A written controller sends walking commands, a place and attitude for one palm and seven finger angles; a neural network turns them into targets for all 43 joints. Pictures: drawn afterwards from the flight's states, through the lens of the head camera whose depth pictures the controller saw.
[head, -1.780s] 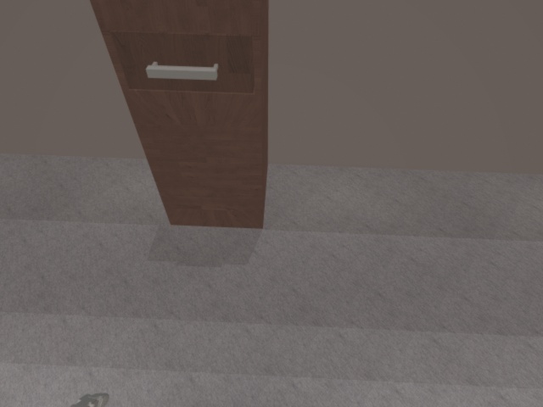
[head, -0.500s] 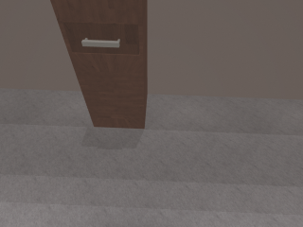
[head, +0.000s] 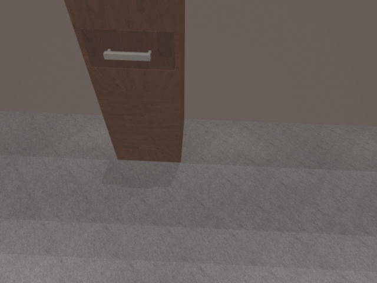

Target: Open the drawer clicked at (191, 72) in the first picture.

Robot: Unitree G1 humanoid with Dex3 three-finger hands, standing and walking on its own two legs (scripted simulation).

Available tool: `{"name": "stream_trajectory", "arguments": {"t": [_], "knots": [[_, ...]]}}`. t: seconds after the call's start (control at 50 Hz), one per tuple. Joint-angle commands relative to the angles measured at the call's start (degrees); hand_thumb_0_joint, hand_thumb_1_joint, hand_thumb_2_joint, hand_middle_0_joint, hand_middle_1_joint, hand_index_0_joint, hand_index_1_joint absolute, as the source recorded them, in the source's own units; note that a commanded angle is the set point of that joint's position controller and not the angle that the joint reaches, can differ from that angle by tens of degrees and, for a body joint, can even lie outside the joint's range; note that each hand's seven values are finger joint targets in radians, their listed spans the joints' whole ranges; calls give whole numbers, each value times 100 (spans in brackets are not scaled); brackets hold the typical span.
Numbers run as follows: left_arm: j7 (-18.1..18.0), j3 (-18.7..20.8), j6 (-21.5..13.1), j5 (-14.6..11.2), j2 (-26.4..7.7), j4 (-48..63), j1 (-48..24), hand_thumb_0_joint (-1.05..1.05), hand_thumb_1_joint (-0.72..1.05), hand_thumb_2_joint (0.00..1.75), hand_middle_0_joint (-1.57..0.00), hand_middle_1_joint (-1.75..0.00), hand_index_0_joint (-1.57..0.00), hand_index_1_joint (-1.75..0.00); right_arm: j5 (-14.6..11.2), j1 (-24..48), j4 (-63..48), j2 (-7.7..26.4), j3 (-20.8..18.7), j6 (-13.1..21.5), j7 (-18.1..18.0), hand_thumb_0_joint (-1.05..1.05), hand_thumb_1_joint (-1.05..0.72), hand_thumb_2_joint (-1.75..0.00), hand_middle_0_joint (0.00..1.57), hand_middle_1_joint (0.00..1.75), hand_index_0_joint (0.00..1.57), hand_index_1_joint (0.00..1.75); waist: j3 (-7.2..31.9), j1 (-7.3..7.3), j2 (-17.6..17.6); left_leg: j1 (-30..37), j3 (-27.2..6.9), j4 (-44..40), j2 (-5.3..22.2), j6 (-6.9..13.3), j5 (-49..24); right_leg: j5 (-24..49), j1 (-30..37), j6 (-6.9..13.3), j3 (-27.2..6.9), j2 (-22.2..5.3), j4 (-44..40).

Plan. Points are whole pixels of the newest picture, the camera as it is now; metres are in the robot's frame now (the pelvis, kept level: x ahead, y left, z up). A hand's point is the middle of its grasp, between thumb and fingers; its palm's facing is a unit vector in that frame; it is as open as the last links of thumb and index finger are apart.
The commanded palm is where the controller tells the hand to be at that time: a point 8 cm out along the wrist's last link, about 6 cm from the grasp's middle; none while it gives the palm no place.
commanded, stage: take the last steps up to it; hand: left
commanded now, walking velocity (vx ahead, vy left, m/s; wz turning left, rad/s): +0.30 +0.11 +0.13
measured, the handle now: (128, 53) +0.97 +0.32 +0.01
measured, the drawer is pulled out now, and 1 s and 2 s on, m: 0.00 0.00 0.00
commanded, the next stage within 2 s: come to a stop and stand still in 1.14 s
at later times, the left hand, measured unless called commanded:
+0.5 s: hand out of the picture +0.16 +0.24 -0.18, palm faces +0.04 -0.98 -0.17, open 7.3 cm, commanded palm none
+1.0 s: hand (105, 224) +0.31 +0.27 -0.19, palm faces +0.12 -0.98 -0.18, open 7.2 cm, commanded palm none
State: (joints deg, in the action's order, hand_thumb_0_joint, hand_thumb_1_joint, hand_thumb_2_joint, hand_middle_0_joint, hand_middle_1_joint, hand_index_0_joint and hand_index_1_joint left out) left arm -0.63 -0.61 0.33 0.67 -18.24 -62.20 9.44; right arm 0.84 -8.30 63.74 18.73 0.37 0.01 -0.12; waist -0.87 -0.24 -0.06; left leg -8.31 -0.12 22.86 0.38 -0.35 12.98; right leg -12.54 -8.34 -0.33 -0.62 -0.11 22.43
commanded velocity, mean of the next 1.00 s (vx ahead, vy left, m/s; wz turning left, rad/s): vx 0.29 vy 0.06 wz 0.02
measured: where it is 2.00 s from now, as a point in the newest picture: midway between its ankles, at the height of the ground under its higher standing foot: (164, 246)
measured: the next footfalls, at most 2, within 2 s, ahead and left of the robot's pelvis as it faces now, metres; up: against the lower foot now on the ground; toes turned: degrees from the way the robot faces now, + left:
right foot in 0.68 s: +0.36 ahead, -0.06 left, +0.00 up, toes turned -6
left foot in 1.04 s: +0.44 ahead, +0.22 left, +0.00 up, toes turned +11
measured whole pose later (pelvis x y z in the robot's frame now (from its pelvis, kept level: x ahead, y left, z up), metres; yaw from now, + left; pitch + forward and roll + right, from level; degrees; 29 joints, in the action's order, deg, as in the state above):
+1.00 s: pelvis +0.32 +0.08 -0.01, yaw +3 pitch -1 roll -2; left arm -0.6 3.2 -2.1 1.5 -10.9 -61.8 17.9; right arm 1.2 -12.5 57.7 10.3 -3.5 1.8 0.9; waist -0.4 -0.7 0.3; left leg -25.2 4.8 41.9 7.3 -1.1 15.4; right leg -15.0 -10.4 -0.5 8.4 -2.5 27.2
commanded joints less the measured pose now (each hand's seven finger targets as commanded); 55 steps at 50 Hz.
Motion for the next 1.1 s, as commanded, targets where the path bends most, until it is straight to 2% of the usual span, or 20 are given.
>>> {"name": "stream_trajectory", "arguments": {"t": [0.0,0.04,0.08,0.14,0.18,0.2,0.24,0.34,0.54,0.58,0.62,0.64,0.66,0.68,0.74,0.8,0.98,1.0,1.04,1.08], "knots": [[4,274,-20,60,-931,207,739,0,90,90,-20,-30,-20,-30,64,-339,-319,372,-92,-9,21,0,-90,-90,20,30,20,30,-346,-180,862,-1270,108,791,52,53,1163,-2386,44,603,-1669,-1339,-1170],[-15,376,-86,61,-957,253,999,0,90,90,-20,-30,-20,-30,63,-335,-459,329,-145,46,28,0,-90,-90,20,30,20,30,-451,-254,1035,-1764,145,1449,171,73,1227,-1926,337,975,-2061,-1768,-1215],[-32,434,-179,81,-885,266,1086,0,90,90,-20,-30,-20,-30,30,-425,-567,232,-187,114,56,0,-90,-90,20,30,20,30,-403,-179,765,-1776,157,1412,303,92,1288,-1034,418,1118,-1817,-1929,-920],[-13,415,-151,45,-550,384,785,0,90,90,-20,-30,-20,-30,-9,-1366,-312,16,-205,202,40,0,-90,-90,20,30,20,30,-283,273,258,176,277,47,191,159,550,-878,-920,637,-589,-1157,114],[27,275,-112,54,151,646,472,0,90,90,-20,-30,-20,-30,76,-2425,-21,674,-401,213,-30,0,-90,-90,20,30,20,30,-567,605,-1801,903,-2163,-1276,1905,971,1261,-2118,-2703,77,791,64,2829],[-18,286,-146,98,66,766,188,0,90,90,-20,-30,-20,-30,40,-2567,-12,448,-345,221,-74,0,-90,-90,20,30,20,30,-812,595,-1360,747,-2580,-1399,2161,1283,1227,-2085,-3120,175,285,-218,3690],[61,309,-213,95,217,656,127,0,90,90,-20,-30,-20,-30,24,-2290,-95,85,-255,296,-124,0,-90,-90,20,30,20,30,-964,430,-240,602,-2119,-1298,1952,1399,315,-1384,-3345,191,105,-589,4291],[113,306,-136,89,539,428,581,0,90,90,-20,-30,-20,-30,-29,-2212,47,-353,-202,479,-196,0,-90,-90,20,30,20,30,-565,94,-462,671,-753,-1214,1347,1216,-1624,-425,-2933,-39,391,-684,3951],[123,346,-209,58,748,837,-575,0,90,90,-20,-30,-20,-30,35,-2746,489,-615,-240,469,-246,0,-90,-90,20,30,20,30,-959,307,-518,881,-203,-929,1301,1028,-3012,16,-2438,161,770,-397,1867],[97,381,-246,67,664,751,-146,0,90,90,-20,-30,-20,-30,27,-2630,499,-497,-258,455,-253,0,-90,-90,20,30,20,30,-749,69,-473,816,-86,-319,1338,973,-4128,-175,-1626,307,855,-175,1593],[60,471,-328,105,438,437,1051,0,90,90,-20,-30,-20,-30,-18,-2455,431,-418,-298,444,-233,0,-90,-90,20,30,20,30,-188,-473,-277,362,143,1127,1062,700,-4304,339,-3,393,936,-12,975],[11,574,-425,147,21,227,1898,0,90,90,-20,-30,-20,-30,-68,-2409,302,-495,-297,452,-178,0,-90,-90,20,30,20,30,397,-782,209,-661,306,2692,742,484,-2975,542,1380,759,-102,-890,753],[-61,703,-443,112,-533,85,2446,0,90,90,-20,-30,-20,-30,-113,-2676,128,-804,-273,505,-142,0,-90,-90,20,30,20,30,1115,-693,1282,-2100,531,4721,-185,227,1180,1231,2413,1523,-2770,-2646,-10],[-56,726,-405,1,-631,122,2212,0,90,90,-20,-30,-20,-30,-76,-2321,46,-667,-328,446,-139,0,-90,-90,20,30,20,30,896,-628,685,-2302,12,5487,22,305,1815,622,1788,1752,-3006,-2866,-510],[-95,468,-418,50,253,411,909,0,90,90,-20,-30,-20,-30,60,-1598,-166,-927,-323,240,-26,0,-90,-90,20,30,20,30,-559,-97,305,-2357,-162,5249,705,238,760,-1033,-745,1170,-1654,-2226,-1147],[-98,407,-455,103,390,409,706,0,90,90,-20,-30,-20,-30,82,-1915,-103,-1046,-332,79,29,0,-90,-90,20,30,20,30,-387,276,483,-1711,144,4154,785,35,560,-657,-1462,884,-462,-1743,-1277],[29,544,-297,82,-84,364,864,0,90,90,-20,-30,-20,-30,47,-1236,-559,-683,-377,236,142,0,-90,-90,20,30,20,30,-369,202,278,-34,973,940,335,-124,65,-1502,-1634,650,84,-1267,-537],[46,517,-254,84,45,366,908,0,90,90,-20,-30,-20,-30,43,-1602,-461,-491,-408,263,103,0,-90,-90,20,30,20,30,-251,360,-153,526,804,578,389,-118,358,-1569,-1835,544,245,-1032,116],[80,412,-241,49,595,646,770,0,90,90,-20,-30,-20,-30,143,-2494,-320,417,-573,296,-4,0,-90,-90,20,30,20,30,-267,659,-2213,833,-2115,-1202,2320,749,1327,-2263,-2920,110,1024,25,3189],[71,452,-257,96,464,603,572,0,90,90,-20,-30,-20,-30,94,-1873,-399,52,-446,289,-93,0,-90,-90,20,30,20,30,-470,429,-1221,268,-1944,-1315,2283,1028,1327,-1527,-3163,242,299,-455,4539]]}}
